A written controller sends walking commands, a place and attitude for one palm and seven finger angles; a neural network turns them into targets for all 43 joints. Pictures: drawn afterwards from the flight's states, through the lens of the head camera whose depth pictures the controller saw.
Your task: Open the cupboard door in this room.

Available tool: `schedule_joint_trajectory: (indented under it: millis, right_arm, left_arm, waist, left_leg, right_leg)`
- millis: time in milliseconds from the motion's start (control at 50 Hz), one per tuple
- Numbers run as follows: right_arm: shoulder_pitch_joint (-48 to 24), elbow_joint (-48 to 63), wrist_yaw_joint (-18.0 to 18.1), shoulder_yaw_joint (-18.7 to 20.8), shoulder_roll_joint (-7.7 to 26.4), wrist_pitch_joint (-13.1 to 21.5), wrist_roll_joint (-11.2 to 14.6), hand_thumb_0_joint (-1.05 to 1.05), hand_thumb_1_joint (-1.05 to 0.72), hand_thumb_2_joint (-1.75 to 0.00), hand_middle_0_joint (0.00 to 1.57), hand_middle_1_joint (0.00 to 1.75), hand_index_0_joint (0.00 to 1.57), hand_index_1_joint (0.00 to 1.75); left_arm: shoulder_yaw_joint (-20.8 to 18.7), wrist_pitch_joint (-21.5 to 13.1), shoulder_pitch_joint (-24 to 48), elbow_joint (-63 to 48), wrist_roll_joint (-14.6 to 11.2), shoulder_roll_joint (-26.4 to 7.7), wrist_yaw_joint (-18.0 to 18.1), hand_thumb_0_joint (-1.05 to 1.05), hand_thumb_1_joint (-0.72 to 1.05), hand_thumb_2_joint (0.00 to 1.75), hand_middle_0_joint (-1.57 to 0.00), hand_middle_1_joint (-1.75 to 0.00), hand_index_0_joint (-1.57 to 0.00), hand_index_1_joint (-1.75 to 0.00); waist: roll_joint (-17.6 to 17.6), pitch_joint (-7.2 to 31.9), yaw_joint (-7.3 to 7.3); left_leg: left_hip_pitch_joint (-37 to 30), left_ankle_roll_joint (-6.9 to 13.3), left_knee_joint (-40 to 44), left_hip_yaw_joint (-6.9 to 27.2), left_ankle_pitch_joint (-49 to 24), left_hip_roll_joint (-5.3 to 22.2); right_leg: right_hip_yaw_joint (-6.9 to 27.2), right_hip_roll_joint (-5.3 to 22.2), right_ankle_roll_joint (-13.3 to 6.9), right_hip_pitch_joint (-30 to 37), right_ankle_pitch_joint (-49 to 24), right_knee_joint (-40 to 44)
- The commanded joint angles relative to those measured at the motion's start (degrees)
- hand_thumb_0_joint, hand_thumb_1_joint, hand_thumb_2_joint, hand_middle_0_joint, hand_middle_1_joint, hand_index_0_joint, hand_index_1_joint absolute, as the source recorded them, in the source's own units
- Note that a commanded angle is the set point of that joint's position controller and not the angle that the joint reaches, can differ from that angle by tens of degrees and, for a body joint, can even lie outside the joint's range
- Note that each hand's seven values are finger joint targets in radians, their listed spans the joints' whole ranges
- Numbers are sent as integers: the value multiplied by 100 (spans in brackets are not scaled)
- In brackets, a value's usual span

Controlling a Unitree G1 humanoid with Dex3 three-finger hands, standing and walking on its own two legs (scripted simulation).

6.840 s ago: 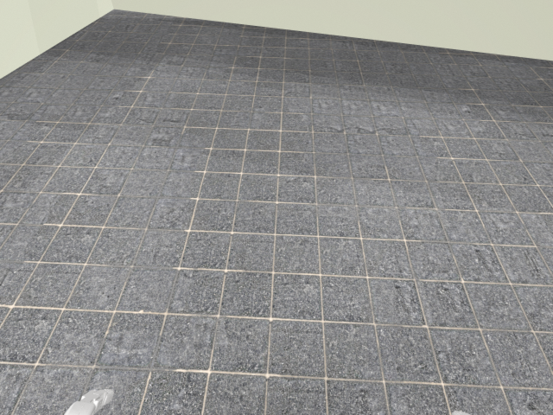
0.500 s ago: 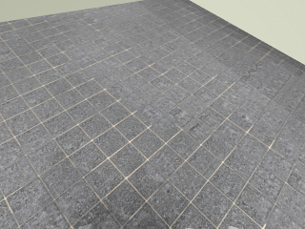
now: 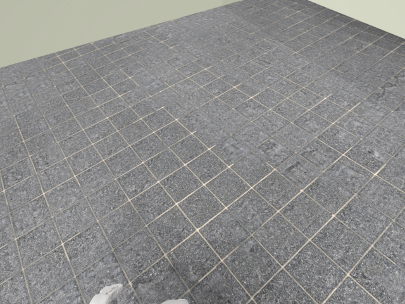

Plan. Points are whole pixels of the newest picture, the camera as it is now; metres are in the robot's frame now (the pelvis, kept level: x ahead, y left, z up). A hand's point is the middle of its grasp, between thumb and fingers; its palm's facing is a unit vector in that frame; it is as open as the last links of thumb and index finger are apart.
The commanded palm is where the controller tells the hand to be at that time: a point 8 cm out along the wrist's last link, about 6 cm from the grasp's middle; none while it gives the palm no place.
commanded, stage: turn or walk to find it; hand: left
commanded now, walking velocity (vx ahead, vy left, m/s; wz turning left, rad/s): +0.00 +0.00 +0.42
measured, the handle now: out of the picture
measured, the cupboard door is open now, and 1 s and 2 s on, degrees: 0 0 0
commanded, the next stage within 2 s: none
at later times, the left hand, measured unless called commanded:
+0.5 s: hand out of the picture -0.09 +0.24 -0.19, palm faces +0.30 -0.92 -0.24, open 7.3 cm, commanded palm none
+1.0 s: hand out of the picture -0.03 +0.23 -0.15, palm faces +0.39 -0.88 -0.28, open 7.3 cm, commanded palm none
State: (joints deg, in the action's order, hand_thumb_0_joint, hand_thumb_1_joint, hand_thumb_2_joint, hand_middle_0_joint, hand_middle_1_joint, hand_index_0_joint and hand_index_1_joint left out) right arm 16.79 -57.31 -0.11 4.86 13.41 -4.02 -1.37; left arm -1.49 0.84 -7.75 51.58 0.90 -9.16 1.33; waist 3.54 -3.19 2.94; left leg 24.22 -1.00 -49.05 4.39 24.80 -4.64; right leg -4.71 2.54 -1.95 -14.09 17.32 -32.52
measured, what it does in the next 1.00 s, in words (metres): steps on the spot, turning left: left foot, then right foot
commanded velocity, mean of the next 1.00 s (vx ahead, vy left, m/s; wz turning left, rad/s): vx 0.00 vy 0.00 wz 0.42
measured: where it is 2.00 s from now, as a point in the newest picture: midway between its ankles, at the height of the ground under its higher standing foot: outside the picture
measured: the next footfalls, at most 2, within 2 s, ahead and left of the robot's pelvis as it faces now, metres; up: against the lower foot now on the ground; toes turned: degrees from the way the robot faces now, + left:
left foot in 0.46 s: -0.04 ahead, +0.14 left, +0.00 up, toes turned +18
right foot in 0.98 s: +0.01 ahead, -0.09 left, +0.00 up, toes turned +22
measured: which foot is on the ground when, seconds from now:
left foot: up 0.00-0.44, down 0.46-1.00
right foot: down 0.00-0.46, up 0.48-0.96, down 0.98-1.00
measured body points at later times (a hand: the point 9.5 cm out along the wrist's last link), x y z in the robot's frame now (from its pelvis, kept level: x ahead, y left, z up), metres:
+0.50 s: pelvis -0.05 +0.03 -0.01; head -0.03 +0.06 +0.44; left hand -0.11 +0.28 -0.17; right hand +0.12 -0.19 -0.14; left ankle -0.08 +0.12 -0.74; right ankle +0.00 -0.09 -0.72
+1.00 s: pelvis -0.07 +0.00 +0.00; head -0.04 -0.01 +0.44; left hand -0.05 +0.28 -0.12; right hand +0.04 -0.22 -0.17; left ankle -0.08 +0.12 -0.73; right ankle -0.03 -0.10 -0.74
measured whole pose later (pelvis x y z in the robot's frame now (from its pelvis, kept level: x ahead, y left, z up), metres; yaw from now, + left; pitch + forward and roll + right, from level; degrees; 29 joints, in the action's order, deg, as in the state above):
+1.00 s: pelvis -0.07 +0.00 +0.00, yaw +24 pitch +0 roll +1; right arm 15.6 -56.8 0.1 3.8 12.3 -2.5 -1.2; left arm -2.1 1.2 -6.2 52.3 0.4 -10.8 1.2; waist 2.6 -3.4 2.7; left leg 18.2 0.5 -30.9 5.5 12.3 -4.2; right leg -2.4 1.6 1.9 -14.4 15.9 -31.5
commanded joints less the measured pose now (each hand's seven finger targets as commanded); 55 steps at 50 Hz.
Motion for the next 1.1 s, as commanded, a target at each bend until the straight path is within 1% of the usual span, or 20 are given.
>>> schedule_joint_trajectory:
  millis: [0, 60, 280, 340, 400, 420, 440, 460, 520, 540, 600, 800, 880, 920, 940, 960, 980, 1000, 1040, 1080]
  right_arm:
    - [78, 300, -64, 158, 431, 22, -31, 0, -90, -90, 20, 30, 20, 30]
    - [222, 223, -81, 132, 375, 26, -16, 0, -90, -90, 20, 30, 20, 30]
    - [-750, 449, -55, -26, 259, 107, 59, 0, -90, -90, 20, 30, 20, 30]
    - [-718, 484, -37, -60, 254, 170, 115, 0, -90, -90, 20, 30, 20, 30]
    - [-244, 363, -28, -49, 399, 256, 98, 0, -90, -90, 20, 30, 20, 30]
    - [-83, 357, -23, 26, 781, 321, 72, 0, -90, -90, 20, 30, 20, 30]
    - [28, 403, 1, 132, 1286, 329, 41, 0, -90, -90, 20, 30, 20, 30]
    - [101, 352, 32, 155, 1422, 272, 23, 0, -90, -90, 20, 30, 20, 30]
    - [-642, 488, 139, 4, 995, 302, 7, 0, -90, -90, 20, 30, 20, 30]
    - [-759, 534, 144, -42, 946, 330, 25, 0, -90, -90, 20, 30, 20, 30]
    - [-590, 522, 150, -34, 905, 390, 62, 0, -90, -90, 20, 30, 20, 30]
    - [-105, 453, 136, 75, 904, 337, -8, 0, -90, -90, 20, 30, 20, 30]
    - [-201, 479, 115, 103, 894, 303, -21, 0, -90, -90, 20, 30, 20, 30]
    - [-306, 506, 96, 116, 883, 290, 13, 0, -90, -90, 20, 30, 20, 30]
    - [-311, 522, 75, 118, 764, 294, 50, 0, -90, -90, 20, 30, 20, 30]
    - [-235, 570, 37, 70, 483, 304, 102, 0, -90, -90, 20, 30, 20, 30]
    - [-359, 744, 34, 39, 260, 297, 82, 0, -90, -90, 20, 30, 20, 30]
    - [-416, 708, 37, 130, 532, 225, 26, 0, -90, -90, 20, 30, 20, 30]
    - [-179, 468, -23, 186, 527, 47, -8, 0, -90, -90, 20, 30, 20, 30]
    - [65, 274, -73, 141, 414, 25, -25, 0, -90, -90, 20, 30, 20, 30]
  left_arm:
    - [-278, -92, 222, -431, -17, -1033, 84, 0, 90, 90, -20, -30, -20, -30]
    - [-259, -154, -64, -348, -13, -965, 80, 0, 90, 90, -20, -30, -20, -30]
    - [-382, -118, -977, 81, 105, -1311, 77, 0, 90, 90, -20, -30, -20, -30]
    - [-409, -91, -963, 156, 107, -1422, 58, 0, 90, 90, -20, -30, -20, -30]
    - [-412, -25, -752, 162, 34, -1391, 34, 0, 90, 90, -20, -30, -20, -30]
    - [-371, 20, -828, 70, -20, -1161, 21, 0, 90, 90, -20, -30, -20, -30]
    - [-260, 46, -643, -140, -27, -801, -20, 0, 90, 90, -20, -30, -20, -30]
    - [-236, 123, -378, -195, 16, -885, 5, 0, 90, 90, -20, -30, -20, -30]
    - [-323, 187, -235, 1, 29, -986, -36, 0, 90, 90, -20, -30, -20, -30]
    - [-327, 166, -431, 87, 27, -990, -69, 0, 90, 90, -20, -30, -20, -30]
    - [-311, 144, -581, 186, 23, -968, -62, 0, 90, 90, -20, -30, -20, -30]
    - [-248, 108, 81, -199, -29, -773, 7, 0, 90, 90, -20, -30, -20, -30]
    - [-234, 48, -103, -208, -72, -721, 23, 0, 90, 90, -20, -30, -20, -30]
    - [-252, -1, -430, -123, -84, -782, 40, 0, 90, 90, -20, -30, -20, -30]
    - [-279, -54, -583, -95, -65, -903, 57, 0, 90, 90, -20, -30, -20, -30]
    - [-343, -106, -773, -70, -5, -1274, 95, 0, 90, 90, -20, -30, -20, -30]
    - [-430, -116, -804, -110, 55, -1659, 113, 0, 90, 90, -20, -30, -20, -30]
    - [-387, -78, -708, -193, 13, -1631, 115, 0, 90, 90, -20, -30, -20, -30]
    - [-364, -55, 41, -372, -12, -1274, 130, 0, 90, 90, -20, -30, -20, -30]
    - [-257, -106, 228, -405, -15, -1027, 87, 0, 90, 90, -20, -30, -20, -30]
  waist:
    - [-1112, -213, -56]
    - [-1283, -30, -110]
    - [-1445, 263, -597]
    - [-1552, 462, -560]
    - [-1179, 658, -205]
    - [-151, 826, -93]
    - [1482, 604, -6]
    - [1008, 552, 95]
    - [807, -83, -162]
    - [672, -19, -279]
    - [346, 256, -286]
    - [363, 443, -44]
    - [538, 609, -155]
    - [363, 739, -348]
    - [50, 796, -427]
    - [-910, 944, -507]
    - [-2137, 633, -583]
    - [-1553, 589, -564]
    - [-1370, -30, -207]
    - [-1150, -253, -53]
  left_leg:
    - [682, -142, -2192, -8, -396, 450]
    - [776, -285, -2212, -133, -748, 518]
    - [162, -310, 1, -630, 235, 688]
    - [-333, -210, 755, -819, 234, 609]
    - [-1578, -92, 2374, -901, -1189, 604]
    - [-2312, 167, 2933, 8, -1628, 1289]
    - [-2509, 667, 3195, 1565, -3161, 2558]
    - [-2007, 1112, 3185, 1507, -3446, 2879]
    - [-1274, 921, 3282, 930, -2845, 2087]
    - [-1349, 848, 3259, 753, -2914, 1937]
    - [-1813, 823, 3159, 587, -3544, 1719]
    - [-1961, 1171, 2951, 1471, -3582, 1822]
    - [-1537, 1079, 2724, 1626, -3805, 1633]
    - [-1109, 869, 2470, 1580, -3423, 1414]
    - [-646, 629, 2232, 1452, -2893, 1189]
    - [313, 280, 1532, 899, -1478, 713]
    - [1105, -65, 278, -58, 581, -16]
    - [842, -48, -781, 109, 833, 191]
    - [696, -59, -1764, 180, 193, 397]
    - [739, -163, -2143, -52, -412, 485]
  right_leg:
    - [1036, 1485, -303, -362, -4, 1943]
    - [578, 1326, -232, 126, -536, 1815]
    - [434, 1836, -648, 877, -2025, 1298]
    - [357, 1907, -650, 877, -2467, 994]
    - [-181, 1662, -116, 186, -1862, 236]
    - [-476, 1234, 220, -656, -862, -705]
    - [-586, 528, 623, -1911, 1582, -1866]
    - [-58, 504, 563, -1771, 1817, -2533]
    - [334, 495, 571, -1781, 849, -3120]
    - [329, 459, 601, -1770, 594, -3202]
    - [334, 366, 707, -1759, 293, -3241]
    - [434, 143, 706, -1362, 870, -1839]
    - [347, -82, 594, -526, 675, -683]
    - [268, -114, 558, 284, -140, 357]
    - [378, 54, 516, 955, -695, 1130]
    - [1235, 1037, 264, 1847, -690, 1549]
    - [2462, 2333, -418, 1673, -1225, 1685]
    - [2273, 2557, -766, 847, -1283, 1703]
    - [1767, 1970, -524, -207, 254, 2069]
    - [907, 1469, -297, -240, -275, 1882]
